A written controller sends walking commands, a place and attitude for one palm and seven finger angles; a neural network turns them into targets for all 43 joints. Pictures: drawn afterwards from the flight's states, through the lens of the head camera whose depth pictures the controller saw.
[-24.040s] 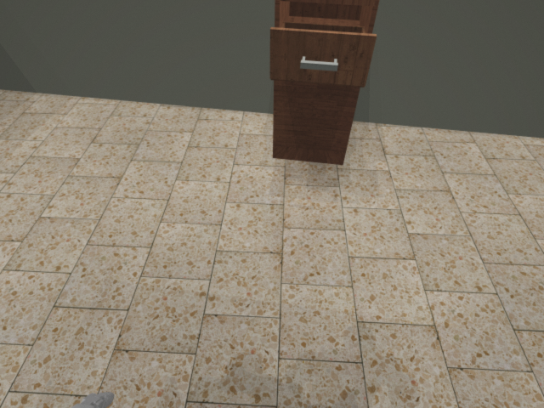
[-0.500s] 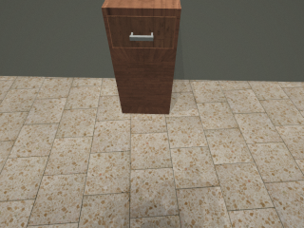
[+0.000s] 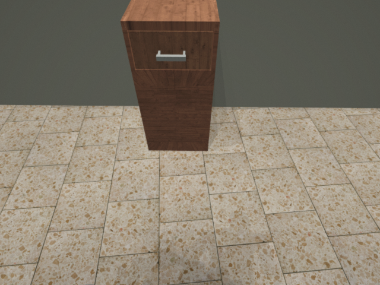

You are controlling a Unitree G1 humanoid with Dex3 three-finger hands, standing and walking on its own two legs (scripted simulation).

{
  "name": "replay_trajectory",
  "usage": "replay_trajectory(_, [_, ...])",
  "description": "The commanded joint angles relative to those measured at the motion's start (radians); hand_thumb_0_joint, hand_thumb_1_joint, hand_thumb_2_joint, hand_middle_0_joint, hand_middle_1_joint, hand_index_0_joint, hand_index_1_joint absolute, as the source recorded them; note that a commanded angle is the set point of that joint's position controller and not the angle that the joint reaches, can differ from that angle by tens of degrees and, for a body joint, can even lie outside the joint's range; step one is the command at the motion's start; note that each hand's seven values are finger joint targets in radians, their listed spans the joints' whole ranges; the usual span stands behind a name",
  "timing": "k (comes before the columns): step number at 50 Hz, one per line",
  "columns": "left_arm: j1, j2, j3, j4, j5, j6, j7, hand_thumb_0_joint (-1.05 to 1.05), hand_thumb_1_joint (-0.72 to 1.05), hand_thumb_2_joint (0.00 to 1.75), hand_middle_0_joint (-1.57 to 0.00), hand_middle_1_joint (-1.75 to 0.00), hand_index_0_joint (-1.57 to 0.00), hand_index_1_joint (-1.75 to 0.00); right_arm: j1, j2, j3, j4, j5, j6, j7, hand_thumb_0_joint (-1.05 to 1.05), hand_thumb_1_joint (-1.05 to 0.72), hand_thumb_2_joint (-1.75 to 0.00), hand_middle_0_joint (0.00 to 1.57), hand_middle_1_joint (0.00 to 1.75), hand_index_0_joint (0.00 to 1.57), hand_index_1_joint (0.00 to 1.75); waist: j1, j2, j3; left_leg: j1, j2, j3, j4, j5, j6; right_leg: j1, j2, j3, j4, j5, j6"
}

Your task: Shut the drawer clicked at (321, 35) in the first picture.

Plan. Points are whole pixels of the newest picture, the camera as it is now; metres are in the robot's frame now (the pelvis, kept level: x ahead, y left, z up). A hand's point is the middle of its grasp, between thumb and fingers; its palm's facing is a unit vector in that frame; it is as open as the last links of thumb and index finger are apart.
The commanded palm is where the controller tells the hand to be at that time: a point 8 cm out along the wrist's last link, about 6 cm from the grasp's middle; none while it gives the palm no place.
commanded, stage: look to check the result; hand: left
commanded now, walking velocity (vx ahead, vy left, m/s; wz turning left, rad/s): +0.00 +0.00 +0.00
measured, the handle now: (171, 55) +1.03 +0.13 -0.05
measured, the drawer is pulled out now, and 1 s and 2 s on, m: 0.00 0.00 0.00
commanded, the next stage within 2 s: stand and wait in 0.58 s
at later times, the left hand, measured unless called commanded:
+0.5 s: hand out of the picture +0.09 +0.22 -0.16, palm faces -0.02 -0.94 -0.33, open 7.4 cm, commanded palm none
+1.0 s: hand out of the picture +0.10 +0.21 -0.16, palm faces -0.04 -0.95 -0.32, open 7.4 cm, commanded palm none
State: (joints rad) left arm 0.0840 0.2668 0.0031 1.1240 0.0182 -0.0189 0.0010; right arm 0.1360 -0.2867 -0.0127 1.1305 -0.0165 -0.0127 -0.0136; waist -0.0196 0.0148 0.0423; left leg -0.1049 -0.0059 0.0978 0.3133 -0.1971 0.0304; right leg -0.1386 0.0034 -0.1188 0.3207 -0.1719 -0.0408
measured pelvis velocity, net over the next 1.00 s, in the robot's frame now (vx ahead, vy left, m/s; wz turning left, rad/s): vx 0.02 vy -0.02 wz -0.01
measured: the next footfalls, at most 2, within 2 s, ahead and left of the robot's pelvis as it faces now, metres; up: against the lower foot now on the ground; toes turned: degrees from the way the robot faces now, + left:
none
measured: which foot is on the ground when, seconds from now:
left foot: down 0.00-1.00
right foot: down 0.00-1.00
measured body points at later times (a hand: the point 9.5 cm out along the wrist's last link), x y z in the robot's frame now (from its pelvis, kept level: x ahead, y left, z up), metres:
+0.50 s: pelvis +0.02 -0.01 +0.00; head +0.04 -0.02 +0.45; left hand +0.09 +0.27 -0.13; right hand +0.08 -0.29 -0.15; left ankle -0.02 +0.09 -0.75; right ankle +0.00 -0.09 -0.75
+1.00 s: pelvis +0.02 -0.02 +0.00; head +0.03 -0.03 +0.45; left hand +0.10 +0.26 -0.13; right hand +0.06 -0.31 -0.15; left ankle -0.02 +0.09 -0.75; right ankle +0.00 -0.09 -0.75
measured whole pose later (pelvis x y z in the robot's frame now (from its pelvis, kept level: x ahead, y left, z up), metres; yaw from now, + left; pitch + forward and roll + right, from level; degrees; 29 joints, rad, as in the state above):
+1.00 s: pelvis +0.02 -0.02 +0.00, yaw +0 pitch -1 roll +0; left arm 0.10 0.30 0.01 1.14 0.01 -0.02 0.01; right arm 0.16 -0.31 -0.01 1.14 -0.01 0.00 -0.02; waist -0.02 0.02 0.04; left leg -0.06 0.03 0.09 0.29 -0.21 0.00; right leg -0.08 0.04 -0.12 0.27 -0.18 -0.06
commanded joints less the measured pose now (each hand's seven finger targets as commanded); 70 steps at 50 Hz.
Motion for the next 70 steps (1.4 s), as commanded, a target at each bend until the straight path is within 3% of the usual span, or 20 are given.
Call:
replay_trajectory(1, [-0.01, 0.199, 0.045, -0.049, -0.006, -0.021, 0.017, 0.0, 0.9, 0.9, -0.2, -0.3, -0.2, -0.3, -0.004, -0.173, -0.024, -0.046, 0.0, -0.015, -0.01, 0.0, -0.9, -0.9, 0.2, 0.3, 0.2, 0.3, 0.009, 0.006, -0.083, 0.009, 0.149, -0.148, -0.053, 0.195, 0.0, 0.059, -0.154, 0.149, -0.042, 0.193, -0.008])
replay_trajectory(31, [-0.007, 0.226, 0.046, -0.038, -0.009, -0.025, 0.02, 0.0, 0.9, 0.9, -0.2, -0.3, -0.2, -0.3, -0.006, -0.2, -0.024, -0.047, 0.002, -0.008, -0.015, 0.0, -0.9, -0.9, 0.2, 0.3, 0.2, 0.3, 0.006, -0.029, -0.086, 0.05, 0.153, -0.129, -0.052, 0.202, -0.006, 0.088, -0.159, 0.156, -0.069, 0.281, 0.002])
replay_trajectory(35, [-0.008, 0.228, 0.046, -0.039, -0.009, -0.024, 0.021, 0.0, 0.9, 0.9, -0.2, -0.3, -0.2, -0.3, -0.007, -0.197, -0.024, -0.046, 0.002, -0.006, -0.015, 0.0, -0.9, -0.9, 0.2, 0.3, 0.2, 0.3, 0.007, -0.028, -0.064, 0.041, 0.15, -0.126, -0.053, 0.18, -0.007, 0.078, -0.158, 0.161, -0.076, 0.272, 0.009])
replay_trajectory(41, [-0.007, 0.228, 0.048, -0.043, -0.01, -0.026, 0.022, 0.0, 0.9, 0.9, -0.2, -0.3, -0.2, -0.3, 0.004, -0.196, -0.025, -0.046, 0.002, -0.009, -0.016, 0.0, -0.9, -0.9, 0.2, 0.3, 0.2, 0.3, 0.008, -0.01, -0.086, 0.044, 0.15, -0.124, -0.049, 0.201, -0.008, 0.102, -0.161, 0.164, -0.07, 0.309, 0.01])
replay_trajectory(50, [-0.009, 0.227, 0.047, -0.04, -0.01, -0.023, 0.02, 0.0, 0.9, 0.9, -0.2, -0.3, -0.2, -0.3, 0.012, -0.195, -0.025, -0.043, 0.002, -0.007, -0.016, 0.0, -0.9, -0.9, 0.2, 0.3, 0.2, 0.3, 0.007, -0.015, -0.059, 0.034, 0.153, -0.125, -0.058, 0.163, -0.008, 0.084, -0.157, 0.166, -0.085, 0.248, 0.012])
replay_trajectory(70, [-0.009, 0.231, 0.042, -0.036, -0.009, -0.026, 0.018, 0.0, 0.9, 0.9, -0.2, -0.3, -0.2, -0.3, 0.009, -0.203, -0.025, -0.041, 0.003, -0.011, -0.015, 0.0, -0.9, -0.9, 0.2, 0.3, 0.2, 0.3, 0.005, -0.014, -0.071, 0.055, 0.158, -0.134, -0.067, 0.192, -0.006, 0.079, -0.155, 0.167, -0.08, 0.247, -0.001])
